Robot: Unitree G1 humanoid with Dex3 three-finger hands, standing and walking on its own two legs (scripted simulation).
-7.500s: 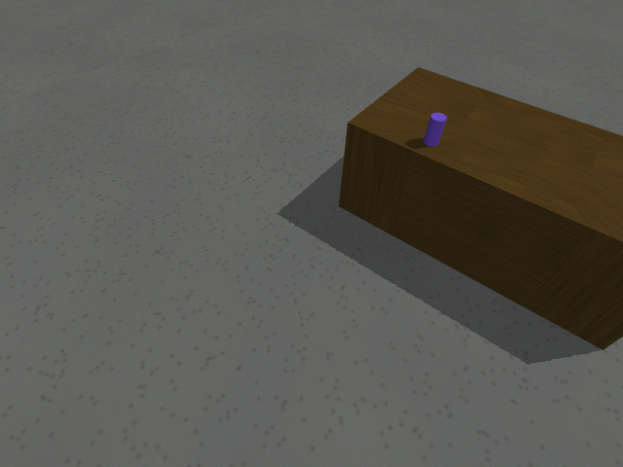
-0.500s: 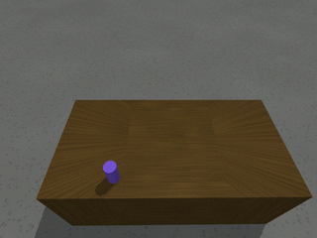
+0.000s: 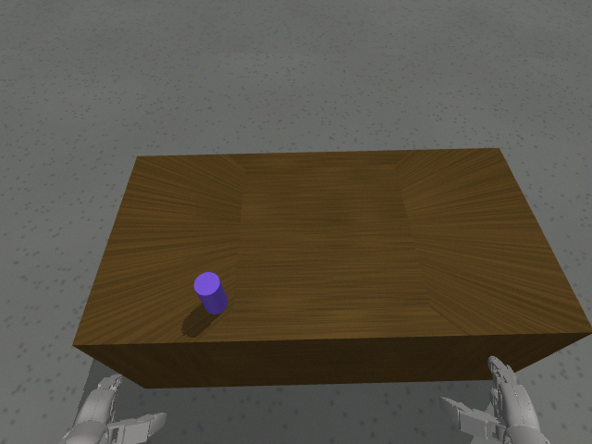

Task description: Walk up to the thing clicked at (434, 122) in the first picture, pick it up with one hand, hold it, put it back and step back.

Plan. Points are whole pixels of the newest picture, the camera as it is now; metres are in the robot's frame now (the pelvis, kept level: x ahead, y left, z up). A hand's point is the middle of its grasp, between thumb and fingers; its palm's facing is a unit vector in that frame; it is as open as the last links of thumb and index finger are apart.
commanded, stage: go down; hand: left
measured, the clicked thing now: (211, 294) +0.44 +0.20 -0.26
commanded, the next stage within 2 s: none
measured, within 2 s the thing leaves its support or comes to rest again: neither
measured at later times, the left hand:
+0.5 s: hand (122, 415) +0.18 +0.26 -0.12, palm faces +0.05 -0.94 -0.33, open 17.3 cm
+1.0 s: hand (111, 413) +0.18 +0.28 -0.11, palm faces +0.08 -0.94 -0.32, open 17.2 cm
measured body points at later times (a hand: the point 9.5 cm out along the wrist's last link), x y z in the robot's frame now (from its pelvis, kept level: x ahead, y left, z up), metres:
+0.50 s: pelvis +0.02 +0.02 -0.02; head +0.07 +0.02 +0.43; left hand +0.18 +0.31 -0.10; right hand +0.18 -0.26 -0.10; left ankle -0.01 +0.14 -0.73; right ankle +0.04 -0.12 -0.73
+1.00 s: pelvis +0.03 +0.02 -0.03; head +0.07 +0.03 +0.42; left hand +0.18 +0.32 -0.08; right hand +0.19 -0.25 -0.09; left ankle -0.01 +0.14 -0.73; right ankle +0.04 -0.12 -0.73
